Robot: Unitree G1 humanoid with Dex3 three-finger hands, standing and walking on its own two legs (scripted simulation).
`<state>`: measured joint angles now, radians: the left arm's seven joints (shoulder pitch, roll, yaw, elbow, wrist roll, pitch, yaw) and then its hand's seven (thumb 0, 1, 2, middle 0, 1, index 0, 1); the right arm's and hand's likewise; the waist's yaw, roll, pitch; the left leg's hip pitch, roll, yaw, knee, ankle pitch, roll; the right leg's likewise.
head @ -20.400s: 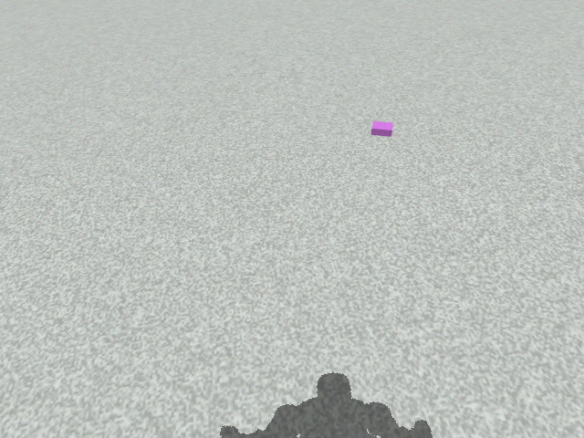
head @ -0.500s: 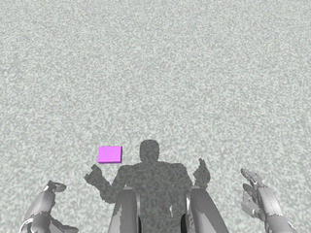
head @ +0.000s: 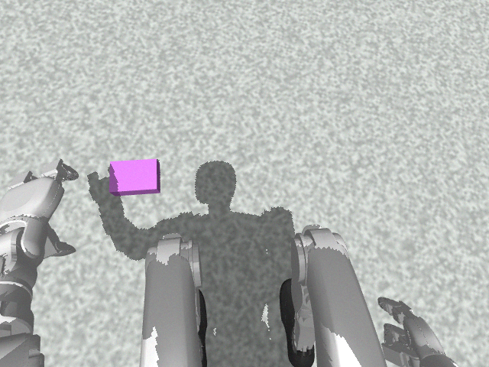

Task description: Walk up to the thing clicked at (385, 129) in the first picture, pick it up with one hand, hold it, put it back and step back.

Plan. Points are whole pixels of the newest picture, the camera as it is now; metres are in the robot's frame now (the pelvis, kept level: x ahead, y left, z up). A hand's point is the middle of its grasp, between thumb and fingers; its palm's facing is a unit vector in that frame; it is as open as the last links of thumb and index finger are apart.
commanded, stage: rise first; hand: left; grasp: from above
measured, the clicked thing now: (135, 177) +0.51 +0.29 -0.39
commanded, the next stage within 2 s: none
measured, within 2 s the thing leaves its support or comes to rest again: neither
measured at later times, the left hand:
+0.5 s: hand (76, 199) +0.41 +0.35 -0.21, palm faces -0.46 -0.08 -0.89, open 14.1 cm
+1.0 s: hand (86, 191) +0.44 +0.35 -0.25, palm faces -0.45 -0.06 -0.89, open 14.1 cm
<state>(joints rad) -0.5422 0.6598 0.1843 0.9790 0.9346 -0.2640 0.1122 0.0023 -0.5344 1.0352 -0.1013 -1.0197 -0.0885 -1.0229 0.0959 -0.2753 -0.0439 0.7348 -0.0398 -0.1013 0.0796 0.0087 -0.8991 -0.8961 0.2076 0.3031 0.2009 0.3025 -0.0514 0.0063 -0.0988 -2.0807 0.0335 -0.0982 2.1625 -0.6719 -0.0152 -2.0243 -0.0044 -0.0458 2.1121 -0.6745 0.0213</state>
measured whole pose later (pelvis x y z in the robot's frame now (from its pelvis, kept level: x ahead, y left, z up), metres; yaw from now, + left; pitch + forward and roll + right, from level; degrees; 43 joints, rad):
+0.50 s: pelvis +0.00 +0.00 -0.07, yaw -2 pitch +32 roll -8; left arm -0.78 0.82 0.19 1.29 1.27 -0.39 0.31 0.00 -0.50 1.01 -0.10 -0.94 -0.09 -0.94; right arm 0.09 -0.27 0.00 0.77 -0.14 0.00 0.12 0.00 -0.90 -0.89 0.21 0.30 0.20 0.30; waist -0.13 -0.03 -0.06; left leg -2.28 0.02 -0.14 2.38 -0.68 -0.01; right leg -2.19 0.00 -0.07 2.30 -0.68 0.04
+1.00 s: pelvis +0.01 +0.00 -0.09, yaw -4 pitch +32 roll -8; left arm -0.85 0.87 0.21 1.40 1.33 -0.38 0.39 0.00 -0.51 0.99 -0.09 -1.00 -0.09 -0.99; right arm 0.07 -0.27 0.04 0.77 -0.19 0.01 0.14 0.00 -0.91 -0.90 0.21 0.30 0.20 0.30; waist -0.17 -0.04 -0.03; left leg -2.33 0.02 -0.16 2.46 -0.71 -0.02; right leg -2.24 0.01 -0.08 2.37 -0.70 0.04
